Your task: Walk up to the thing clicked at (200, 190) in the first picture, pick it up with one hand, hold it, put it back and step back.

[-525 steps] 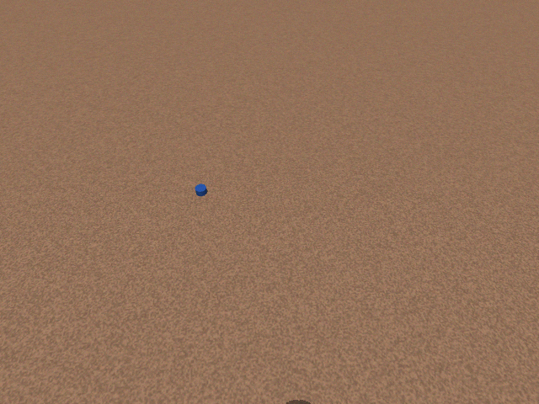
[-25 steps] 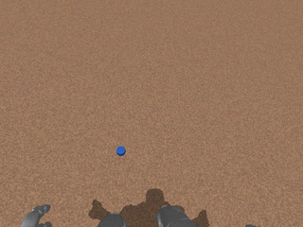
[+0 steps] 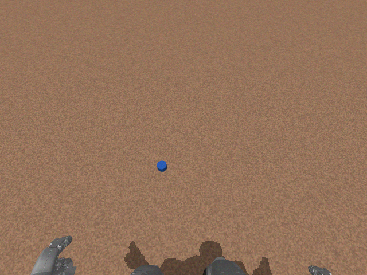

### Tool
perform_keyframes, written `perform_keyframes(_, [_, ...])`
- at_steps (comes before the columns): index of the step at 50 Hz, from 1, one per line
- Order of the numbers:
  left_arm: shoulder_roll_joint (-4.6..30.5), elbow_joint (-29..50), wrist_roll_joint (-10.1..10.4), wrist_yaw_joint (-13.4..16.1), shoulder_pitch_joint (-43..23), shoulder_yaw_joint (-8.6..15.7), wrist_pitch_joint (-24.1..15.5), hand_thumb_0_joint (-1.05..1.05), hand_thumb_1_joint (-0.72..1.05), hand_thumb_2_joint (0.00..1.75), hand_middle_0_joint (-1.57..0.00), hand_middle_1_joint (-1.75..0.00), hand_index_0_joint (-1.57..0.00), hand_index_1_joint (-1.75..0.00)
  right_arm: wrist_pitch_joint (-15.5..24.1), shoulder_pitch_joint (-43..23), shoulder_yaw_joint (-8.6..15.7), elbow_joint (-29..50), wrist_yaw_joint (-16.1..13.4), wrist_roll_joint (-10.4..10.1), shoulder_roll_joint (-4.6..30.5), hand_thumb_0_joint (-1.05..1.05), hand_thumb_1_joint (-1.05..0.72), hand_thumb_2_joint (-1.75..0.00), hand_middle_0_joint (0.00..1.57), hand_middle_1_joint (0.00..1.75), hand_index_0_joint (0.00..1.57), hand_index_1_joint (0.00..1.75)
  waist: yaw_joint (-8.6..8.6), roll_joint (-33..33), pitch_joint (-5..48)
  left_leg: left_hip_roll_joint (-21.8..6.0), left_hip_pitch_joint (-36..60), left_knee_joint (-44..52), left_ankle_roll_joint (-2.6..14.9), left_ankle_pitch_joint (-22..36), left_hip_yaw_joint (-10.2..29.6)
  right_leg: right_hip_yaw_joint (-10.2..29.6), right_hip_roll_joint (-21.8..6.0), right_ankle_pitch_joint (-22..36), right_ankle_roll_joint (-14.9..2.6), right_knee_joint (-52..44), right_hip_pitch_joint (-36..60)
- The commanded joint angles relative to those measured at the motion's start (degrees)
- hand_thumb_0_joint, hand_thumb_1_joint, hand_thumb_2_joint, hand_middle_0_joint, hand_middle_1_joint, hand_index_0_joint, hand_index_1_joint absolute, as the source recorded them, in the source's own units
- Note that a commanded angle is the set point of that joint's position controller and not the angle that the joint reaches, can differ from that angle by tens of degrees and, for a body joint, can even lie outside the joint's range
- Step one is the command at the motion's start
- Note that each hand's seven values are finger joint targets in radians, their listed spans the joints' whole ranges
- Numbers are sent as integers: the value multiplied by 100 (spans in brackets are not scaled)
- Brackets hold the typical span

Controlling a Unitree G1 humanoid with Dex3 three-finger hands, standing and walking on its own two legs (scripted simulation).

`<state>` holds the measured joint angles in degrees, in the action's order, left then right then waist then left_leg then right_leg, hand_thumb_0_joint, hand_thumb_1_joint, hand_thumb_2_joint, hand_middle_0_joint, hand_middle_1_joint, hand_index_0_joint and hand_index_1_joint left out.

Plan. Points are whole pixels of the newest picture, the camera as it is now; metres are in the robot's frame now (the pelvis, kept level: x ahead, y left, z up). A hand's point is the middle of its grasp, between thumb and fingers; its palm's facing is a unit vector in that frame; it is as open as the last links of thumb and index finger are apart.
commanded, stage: walk up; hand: left
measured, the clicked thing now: (161, 166) +0.71 +0.15 -0.73
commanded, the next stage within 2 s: stand in 1.02 s
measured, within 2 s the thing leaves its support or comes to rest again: neither
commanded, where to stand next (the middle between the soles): +0.30 -0.01 m, yaw -2 degrees
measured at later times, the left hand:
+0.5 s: hand out of the picture -0.05 +0.25 -0.13, palm faces -0.01 -0.93 -0.38, open 7.3 cm
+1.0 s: hand out of the picture +0.02 +0.25 -0.13, palm faces +0.01 -0.94 -0.35, open 7.3 cm
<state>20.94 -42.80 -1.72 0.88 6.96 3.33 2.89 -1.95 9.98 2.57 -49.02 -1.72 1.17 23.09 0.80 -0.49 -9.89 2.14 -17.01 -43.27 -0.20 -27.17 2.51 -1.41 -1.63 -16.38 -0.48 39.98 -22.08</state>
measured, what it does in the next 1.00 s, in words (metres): steps on the spot: left foot, then right foot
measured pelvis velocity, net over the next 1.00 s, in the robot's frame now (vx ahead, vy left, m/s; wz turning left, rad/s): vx -0.07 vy -0.01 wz -0.01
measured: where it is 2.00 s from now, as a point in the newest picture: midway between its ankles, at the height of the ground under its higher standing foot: outside the picture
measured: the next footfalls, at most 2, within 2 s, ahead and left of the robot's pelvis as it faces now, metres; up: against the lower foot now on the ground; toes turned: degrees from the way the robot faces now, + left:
left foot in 0.02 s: -0.01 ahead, +0.12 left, +0.00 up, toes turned -4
right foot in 0.32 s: -0.08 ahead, -0.14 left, +0.00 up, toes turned +0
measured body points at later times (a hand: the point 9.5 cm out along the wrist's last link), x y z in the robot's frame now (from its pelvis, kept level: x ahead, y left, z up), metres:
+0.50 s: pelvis -0.09 -0.01 +0.02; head -0.08 -0.03 +0.46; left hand -0.05 +0.29 -0.10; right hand -0.01 -0.33 -0.11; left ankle -0.05 +0.12 -0.70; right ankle -0.12 -0.14 -0.72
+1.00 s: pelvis -0.07 -0.01 +0.02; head -0.06 +0.00 +0.47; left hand +0.02 +0.30 -0.10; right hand +0.03 -0.30 -0.10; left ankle -0.05 +0.12 -0.72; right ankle -0.12 -0.14 -0.72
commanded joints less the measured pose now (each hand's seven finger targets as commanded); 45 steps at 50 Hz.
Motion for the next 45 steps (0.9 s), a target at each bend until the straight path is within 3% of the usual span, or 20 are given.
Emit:
perform_keyframes(1, [1179, 357, 73, 32, 199, 321, -39, 0, 90, 90, -20, -30, -20, -30, 194, 532, 502, 284, -10, 134, 1397, 0, -90, -90, 20, 30, 20, 30, -74, -153, 1453, -1170, 1077, 2087, 652, 1628, 1541, 1004, -450, 558, -339, 368, -151])
perform_keyframes(2, [1187, 383, 118, 73, -124, 348, -55, 0, 90, 90, -20, -30, -20, -30, 170, 163, 583, 418, 64, 79, 2010, 0, -90, -90, 20, 30, 20, 30, -186, -1306, 1269, -2336, 146, 2484, 1557, 1835, 2791, 184, 501, -1732, -63, 1454, -260])
perform_keyframes(3, [1345, 299, 12, 118, -353, 456, -38, 0, 90, 90, -20, -30, -20, -30, 206, 114, 622, 434, 57, 126, 2053, 0, -90, -90, 20, 30, 20, 30, -366, -1083, 1046, -2649, -457, 2658, 1954, 1932, 3284, 957, 516, -2186, -39, 2594, -103])
perform_keyframes(6, [1204, -163, 148, 44, 406, 454, -32, 0, 90, 90, -20, -30, -20, -30, 262, -520, 381, 467, -15, 123, 1326, 0, -90, -90, 20, 30, 20, 30, 224, -446, 811, -1706, -306, 2252, 1283, 2127, 1382, 1233, 635, -1229, -121, 3112, -167])
perform_keyframes(9, [1138, -318, 66, -85, 556, 402, -166, 0, 90, 90, -20, -30, -20, -30, 285, -384, 380, 433, 49, 148, 1151, 0, -90, -90, 20, 30, 20, 30, -36, -857, 946, -1375, 437, 2285, 1145, 491, 1164, 785, 427, -1212, 71, 1452, -100])
perform_keyframes(12, [1145, -394, 42, -142, 370, 349, -301, 0, 90, 90, -20, -30, -20, -30, 267, -83, 428, 358, 113, 176, 1292, 0, -90, -90, 20, 30, 20, 30, -256, -1092, 980, -1459, 742, 2334, 1192, -296, 1247, 328, 305, -1628, 98, -102, 327])
perform_keyframes(15, [1072, -906, -3, -55, 1090, 379, -463, 0, 90, 90, -20, -30, -20, -30, 143, -259, 390, 366, 169, 113, 1245, 0, -90, -90, 20, 30, 20, 30, 131, -866, 931, -1139, -162, 1664, 784, 121, 682, 76, 439, -299, -152, -2092, 1774])
perform_keyframes(16, [1309, -959, -65, -26, 1199, 454, -515, 0, 90, 90, -20, -30, -20, -30, 136, -176, 295, 409, 175, 54, 931, 0, -90, -90, 20, 30, 20, 30, 128, -235, 942, -904, -833, 1009, 493, 65, 531, 1049, -27, -635, -289, -2290, 2250])
perform_keyframes(17, [1710, -825, -126, -14, 1059, 523, -569, 0, 90, 90, -20, -30, -20, -30, 157, -406, 207, 552, 205, 4, 645, 0, -90, -90, 20, 30, 20, 30, 211, 726, 717, -153, -1639, 385, 71, -223, 154, 2961, -1167, -1957, -746, -2677, 1861])
perform_keyframes(18, [2045, -700, -130, -28, 569, 546, -559, 0, 90, 90, -20, -30, -20, -30, 154, -516, 318, 398, 142, 16, 943, 0, -90, -90, 20, 30, 20, 30, 212, 780, 342, -250, -886, -401, -5, -517, 533, 3546, -1984, -2572, -1355, -2869, 304])
perform_keyframes(21, [1484, -633, -47, 5, 218, 419, -668, 0, 90, 90, -20, -30, -20, -30, 245, -210, 302, 137, 189, -88, 886, 0, -90, -90, 20, 30, 20, 30, -7, 548, 272, -176, -876, -386, -7, 107, 658, 2155, -1304, -734, -978, -2492, 898])
perform_keyframes(25, [1515, -711, -33, -43, 508, 422, -646, 0, 90, 90, -20, -30, -20, -30, 335, -209, 268, 60, 227, -6, 847, 0, -90, -90, 20, 30, 20, 30, 163, 1042, 591, -172, -401, 516, -40, 184, 127, 1526, -1172, 532, -853, -2125, 1274])
perform_keyframes(28, [1400, -681, 53, -48, 273, 311, -534, 0, 90, 90, -20, -30, -20, -30, 398, 91, 316, -160, 216, 16, 759, 0, -90, -90, 20, 30, 20, 30, -87, 892, 720, -71, 761, 1993, 88, 1364, -112, 941, -858, 1373, -558, -1414, 891])
perform_keyframes(29, [1208, -670, 81, -53, 284, 226, -516, 0, 90, 90, -20, -30, -20, -30, 424, 224, 374, -204, 189, 47, 893, 0, -90, -90, 20, 30, 20, 30, -162, 611, 921, -372, 1325, 2017, 222, 1798, 390, 770, -668, 1381, -346, -1080, 519])
perform_keyframes(30, [1003, -686, 164, -59, 257, 168, -492, 0, 90, 90, -20, -30, -20, -30, 453, 166, 390, -180, 174, 53, 1104, 0, -90, -90, 20, 30, 20, 30, -114, -111, 1067, -1104, 1204, 2253, 558, 1597, 1499, 398, -179, 332, -89, -750, 331])
perform_keyframes(31, [1082, -800, 203, -45, 291, 209, -459, 0, 90, 90, -20, -30, -20, -30, 446, 26, 395, -162, 198, 10, 1276, 0, -90, -90, 20, 30, 20, 30, 21, -315, 1087, -1561, 501, 2534, 999, 677, 1956, 182, 76, -1013, -76, -492, 827])
perform_keyframes(32, [1100, -835, 166, -41, 341, 196, -456, 0, 90, 90, -20, -30, -20, -30, 444, -74, 397, -146, 215, 23, 1333, 0, -90, -90, 20, 30, 20, 30, 25, -428, 1071, -1657, 374, 2618, 1104, 419, 2029, 157, 111, -1256, -115, -473, 955])
perform_keyframes(36, [1158, -1142, 130, -26, 588, 190, -572, 0, 90, 90, -20, -30, -20, -30, 416, -527, 228, -168, 206, -24, 996, 0, -90, -90, 20, 30, 20, 30, 232, -697, 988, -995, -16, 2191, 437, 1470, 1075, 515, -127, 37, -194, -1598, 1705])
perform_keyframes(38, [1353, -1189, 91, -32, 316, 216, -593, 0, 90, 90, -20, -30, -20, -30, 399, -401, 205, -252, 209, -46, 890, 0, -90, -90, 20, 30, 20, 30, 59, -308, 916, -668, -113, 2005, 237, 1251, 747, 876, -400, 114, -323, -1807, 1708])
perform_keyframes(45, [1273, -1318, 122, -23, -7, 150, -604, 0, 90, 90, -20, -30, -20, -30, 459, -484, 190, -503, 194, -48, 812, 0, -90, -90, 20, 30, 20, 30, 12, 22, 1209, -700, 496, 1737, 302, 2869, 522, 654, -448, 1304, -238, -1732, 1811])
